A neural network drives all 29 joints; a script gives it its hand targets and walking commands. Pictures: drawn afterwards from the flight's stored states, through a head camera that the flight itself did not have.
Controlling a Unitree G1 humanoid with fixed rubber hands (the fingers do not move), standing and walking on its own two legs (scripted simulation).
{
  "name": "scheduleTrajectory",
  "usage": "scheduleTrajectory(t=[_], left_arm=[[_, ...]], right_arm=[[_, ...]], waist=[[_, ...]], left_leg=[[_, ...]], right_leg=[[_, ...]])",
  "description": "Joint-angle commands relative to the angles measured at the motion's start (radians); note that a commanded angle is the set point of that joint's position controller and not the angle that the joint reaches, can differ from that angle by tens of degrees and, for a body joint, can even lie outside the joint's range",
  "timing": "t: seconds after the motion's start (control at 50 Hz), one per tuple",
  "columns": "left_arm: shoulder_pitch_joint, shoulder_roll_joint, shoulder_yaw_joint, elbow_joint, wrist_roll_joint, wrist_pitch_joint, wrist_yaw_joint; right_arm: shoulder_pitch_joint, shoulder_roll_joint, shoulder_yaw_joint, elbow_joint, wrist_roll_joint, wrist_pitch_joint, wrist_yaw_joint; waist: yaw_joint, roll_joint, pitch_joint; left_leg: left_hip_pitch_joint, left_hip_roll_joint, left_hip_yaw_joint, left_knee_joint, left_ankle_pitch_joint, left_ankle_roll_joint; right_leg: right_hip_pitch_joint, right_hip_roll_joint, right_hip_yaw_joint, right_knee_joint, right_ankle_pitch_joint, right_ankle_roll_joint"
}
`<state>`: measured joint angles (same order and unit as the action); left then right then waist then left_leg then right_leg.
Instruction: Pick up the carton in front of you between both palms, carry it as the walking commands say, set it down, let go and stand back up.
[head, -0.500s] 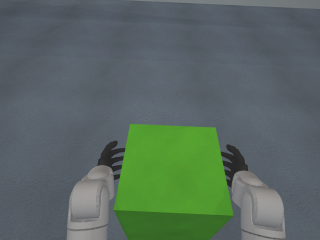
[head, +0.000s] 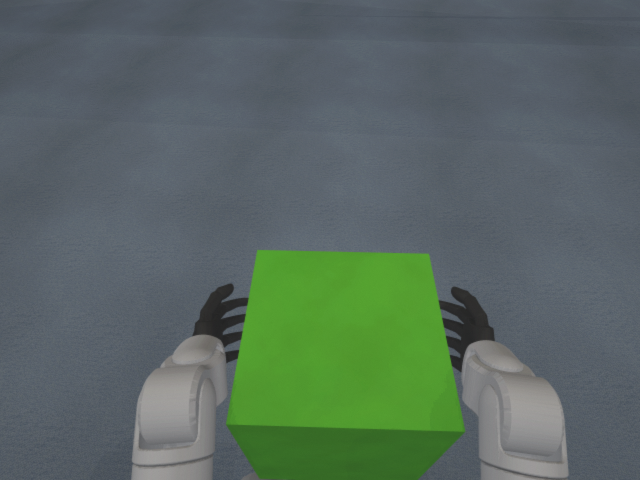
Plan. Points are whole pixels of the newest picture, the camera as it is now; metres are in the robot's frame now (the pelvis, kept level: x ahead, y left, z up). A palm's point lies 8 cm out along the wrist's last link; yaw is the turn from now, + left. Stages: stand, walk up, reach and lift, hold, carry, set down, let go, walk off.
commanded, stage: carry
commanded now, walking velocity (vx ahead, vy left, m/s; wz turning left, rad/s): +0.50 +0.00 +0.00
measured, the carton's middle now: (339, 372) +0.26 +0.01 -0.02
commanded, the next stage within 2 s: none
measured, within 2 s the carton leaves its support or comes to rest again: neither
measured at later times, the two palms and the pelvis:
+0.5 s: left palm (238, 163) +0.56 +0.18 +0.08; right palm (424, 168) +0.55 -0.12 +0.08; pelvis +0.28 +0.05 +0.00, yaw -3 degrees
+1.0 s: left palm (251, 132) +0.66 +0.18 +0.07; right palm (420, 133) +0.66 -0.12 +0.07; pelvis +0.39 +0.03 -0.01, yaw -1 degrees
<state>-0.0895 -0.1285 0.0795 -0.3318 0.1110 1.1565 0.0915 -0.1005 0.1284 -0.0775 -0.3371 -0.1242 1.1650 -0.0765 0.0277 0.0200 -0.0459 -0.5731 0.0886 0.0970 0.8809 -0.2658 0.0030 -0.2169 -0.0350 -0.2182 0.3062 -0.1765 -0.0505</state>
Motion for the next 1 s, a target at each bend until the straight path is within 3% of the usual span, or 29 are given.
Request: scheduleTrajectory(t=[0.0, 0.08, 0.1, 0.12, 0.14, 0.16, 0.18, 0.2, 0.22, 0.24, 0.26, 0.28, 0.36, 0.4, 0.44, 0.5, 0.54, 0.62, 0.68, 0.78, 0.9, 0.98], left_arm=[[-0.416, -0.928, -0.730, -0.126, -0.425, -0.008, -0.282], [-0.436, -0.851, -0.722, -0.168, -0.418, 0.018, -0.264], [-0.436, -0.833, -0.716, -0.169, -0.413, 0.028, -0.259], [-0.439, -0.818, -0.709, -0.165, -0.406, 0.039, -0.255], [-0.439, -0.800, -0.699, -0.156, -0.397, 0.052, -0.250], [-0.437, -0.778, -0.691, -0.146, -0.392, 0.065, -0.246], [-0.436, -0.773, -0.695, -0.153, -0.395, 0.080, -0.245], [-0.429, -0.782, -0.698, -0.122, -0.397, 0.090, -0.245], [-0.437, -0.802, -0.707, -0.132, -0.408, 0.088, -0.248], [-0.472, -0.839, -0.716, -0.133, -0.412, 0.081, -0.254], [-0.491, -0.882, -0.716, -0.119, -0.412, 0.072, -0.257], [-0.502, -0.913, -0.723, -0.121, -0.412, 0.061, -0.258], [-0.519, -0.951, -0.739, -0.173, -0.408, 0.031, -0.236], [-0.503, -0.938, -0.733, -0.180, -0.397, 0.034, -0.228], [-0.467, -0.922, -0.724, -0.147, -0.384, 0.049, -0.228], [-0.449, -0.890, -0.698, -0.081, -0.375, 0.072, -0.247], [-0.477, -0.867, -0.678, -0.055, -0.380, 0.084, -0.260], [-0.487, -0.924, -0.666, -0.006, -0.386, 0.069, -0.272], [-0.501, -0.928, -0.667, -0.026, -0.397, 0.063, -0.267], [-0.493, -0.927, -0.669, -0.052, -0.388, 0.056, -0.256], [-0.502, -0.929, -0.690, -0.079, -0.396, 0.055, -0.254], [-0.503, -0.920, -0.699, -0.082, -0.400, 0.059, -0.255]], right_arm=[[-0.392, 0.944, 0.724, -0.099, 0.383, -0.023, 0.228], [-0.424, 0.870, 0.709, -0.137, 0.407, 0.009, 0.231], [-0.430, 0.850, 0.703, -0.138, 0.411, 0.020, 0.232], [-0.421, 0.832, 0.692, -0.124, 0.413, 0.032, 0.232], [-0.405, 0.816, 0.682, -0.106, 0.411, 0.041, 0.232], [-0.406, 0.791, 0.667, -0.091, 0.407, 0.051, 0.232], [-0.385, 0.762, 0.648, -0.074, 0.403, 0.058, 0.232], [-0.368, 0.771, 0.631, -0.050, 0.402, 0.064, 0.232], [-0.370, 0.813, 0.643, -0.053, 0.411, 0.060, 0.240], [-0.397, 0.848, 0.645, -0.079, 0.413, 0.052, 0.243], [-0.440, 0.887, 0.656, -0.094, 0.425, 0.048, 0.247], [-0.466, 0.917, 0.666, -0.097, 0.432, 0.040, 0.251], [-0.473, 0.941, 0.688, -0.128, 0.451, 0.018, 0.266], [-0.471, 0.917, 0.684, -0.143, 0.448, 0.024, 0.263], [-0.440, 0.886, 0.670, -0.111, 0.427, 0.037, 0.260], [-0.424, 0.854, 0.653, -0.060, 0.391, 0.056, 0.261], [-0.442, 0.856, 0.654, -0.018, 0.377, 0.063, 0.260], [-0.531, 0.902, 0.686, -0.041, 0.415, 0.065, 0.262], [-0.540, 0.910, 0.689, -0.045, 0.431, 0.061, 0.253], [-0.501, 0.920, 0.690, -0.034, 0.426, 0.055, 0.248], [-0.485, 0.916, 0.680, -0.046, 0.418, 0.048, 0.249], [-0.472, 0.910, 0.675, -0.041, 0.410, 0.049, 0.248]], waist=[[-0.005, -0.159, -0.203], [0.000, -0.150, -0.161], [0.000, -0.153, -0.151], [-0.011, -0.131, -0.166], [-0.030, -0.091, -0.219], [-0.045, -0.014, -0.286], [-0.050, 0.236, -0.378], [-0.053, 0.270, -0.396], [-0.047, 0.166, -0.409], [-0.052, 0.097, -0.411], [-0.050, 0.065, -0.390], [-0.045, 0.071, -0.372], [-0.038, 0.152, -0.388], [-0.039, 0.144, -0.383], [-0.030, 0.110, -0.358], [-0.033, 0.018, -0.327], [-0.039, -0.051, -0.294], [-0.032, -0.089, -0.290], [-0.033, -0.086, -0.346], [-0.031, -0.066, -0.392], [-0.031, 0.012, -0.363], [-0.032, 0.021, -0.337]], left_leg=[[0.008, -0.002, 0.063, -0.281, 0.158, -0.015], [0.066, -0.027, 0.115, -0.386, 0.212, -0.007], [0.097, -0.037, 0.134, -0.414, 0.223, -0.004], [0.192, -0.062, 0.161, -0.460, 0.253, 0.003], [0.370, -0.075, 0.168, -0.499, 0.275, 0.017], [0.606, 0.049, 0.041, -0.480, 0.475, 0.053], [0.813, 0.294, -0.325, -0.484, 0.728, 0.156], [0.889, 0.339, -0.404, -0.491, 0.942, 0.243], [0.860, 0.342, -0.336, -0.499, 0.995, 0.254], [0.791, 0.310, -0.268, -0.512, 0.978, 0.209], [0.721, 0.270, -0.179, -0.528, 0.922, 0.156], [0.685, 0.238, -0.121, -0.550, 0.835, 0.121], [0.623, 0.187, -0.025, -0.573, 0.716, 0.103], [0.625, 0.183, 0.006, -0.548, 0.722, 0.103], [0.567, 0.148, 0.061, -0.509, 0.615, 0.070], [0.464, 0.106, 0.058, -0.456, 0.383, 0.013], [0.410, 0.075, 0.042, -0.428, 0.278, 0.002], [0.462, 0.069, 0.028, -0.389, 0.441, -0.019], [0.441, 0.056, 0.024, -0.377, 0.421, -0.027], [0.449, 0.039, 0.024, -0.384, 0.456, -0.031], [0.530, 0.062, 0.015, -0.374, 0.697, -0.024], [0.532, 0.065, 0.020, -0.371, 0.724, -0.018]], right_leg=[[0.236, -0.228, 0.138, -0.154, 0.164, -0.082], [0.264, -0.217, 0.102, -0.101, 0.245, -0.056], [0.274, -0.210, 0.085, -0.053, 0.331, -0.045], [0.262, -0.186, 0.043, 0.054, 0.466, -0.023], [0.199, -0.149, -0.007, 0.223, 0.519, 0.016], [0.029, -0.114, -0.014, 0.400, 0.332, 0.065], [-0.205, -0.013, -0.010, 0.677, -0.056, 0.116], [-0.347, 0.045, 0.086, 0.835, -0.370, 0.107], [-0.353, 0.008, 0.159, 0.849, -0.392, 0.079], [-0.327, -0.034, 0.184, 0.788, -0.377, 0.073], [-0.287, -0.066, 0.204, 0.669, -0.339, 0.063], [-0.264, -0.071, 0.203, 0.552, -0.309, 0.067], [-0.103, -0.008, 0.110, 0.284, -0.183, 0.082], [-0.079, -0.014, 0.084, 0.211, -0.095, 0.074], [0.005, -0.033, 0.068, 0.083, 0.119, 0.071], [0.096, -0.132, 0.137, 0.103, 0.368, 0.053], [0.107, -0.181, 0.169, 0.131, 0.579, 0.041], [0.075, -0.162, 0.164, 0.161, 0.647, 0.033], [0.147, -0.171, 0.163, 0.204, 0.752, 0.018], [0.186, -0.159, 0.152, 0.241, 0.794, 0.010], [0.079, -0.115, 0.120, 0.257, 0.562, 0.031], [0.063, -0.098, 0.107, 0.235, 0.498, 0.044]])
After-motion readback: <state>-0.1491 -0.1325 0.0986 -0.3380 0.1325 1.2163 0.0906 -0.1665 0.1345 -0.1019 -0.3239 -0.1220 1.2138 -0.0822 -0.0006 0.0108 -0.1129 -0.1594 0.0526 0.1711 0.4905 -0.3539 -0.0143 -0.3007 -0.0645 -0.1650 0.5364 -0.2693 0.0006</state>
